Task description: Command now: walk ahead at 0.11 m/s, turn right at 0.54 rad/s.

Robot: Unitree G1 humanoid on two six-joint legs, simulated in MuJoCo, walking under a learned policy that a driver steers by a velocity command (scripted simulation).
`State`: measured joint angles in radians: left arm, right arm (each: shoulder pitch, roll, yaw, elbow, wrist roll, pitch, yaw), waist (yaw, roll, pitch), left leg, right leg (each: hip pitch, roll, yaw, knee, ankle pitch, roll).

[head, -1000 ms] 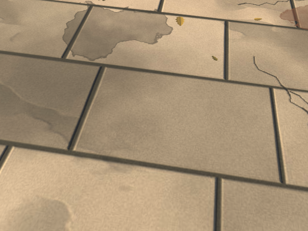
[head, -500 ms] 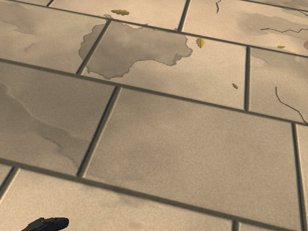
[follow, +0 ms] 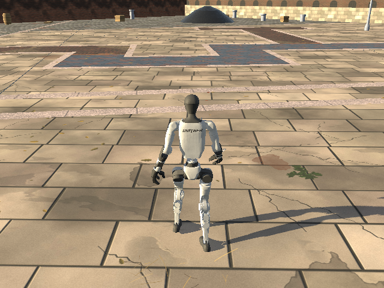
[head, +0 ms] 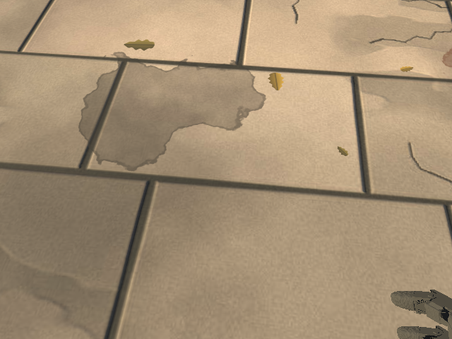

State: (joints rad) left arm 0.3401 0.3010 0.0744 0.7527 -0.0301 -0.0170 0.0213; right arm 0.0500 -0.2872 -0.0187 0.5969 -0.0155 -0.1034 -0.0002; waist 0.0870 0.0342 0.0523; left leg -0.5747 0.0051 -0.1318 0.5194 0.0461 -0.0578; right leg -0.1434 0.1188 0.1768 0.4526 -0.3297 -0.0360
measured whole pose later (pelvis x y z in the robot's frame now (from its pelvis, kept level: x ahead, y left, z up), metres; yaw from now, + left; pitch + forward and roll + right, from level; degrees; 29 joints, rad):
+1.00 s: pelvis +0.24 +0.00 -0.02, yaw -11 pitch +2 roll +2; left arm 0.44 0.28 0.05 0.84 0.00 -0.03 0.03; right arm 0.08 -0.29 -0.05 0.69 0.02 -0.06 0.07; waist 0.05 -0.01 0.03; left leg -0.52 -0.04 0.08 0.58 -0.11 0.10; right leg 0.10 -0.10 -0.14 0.53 -0.49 0.03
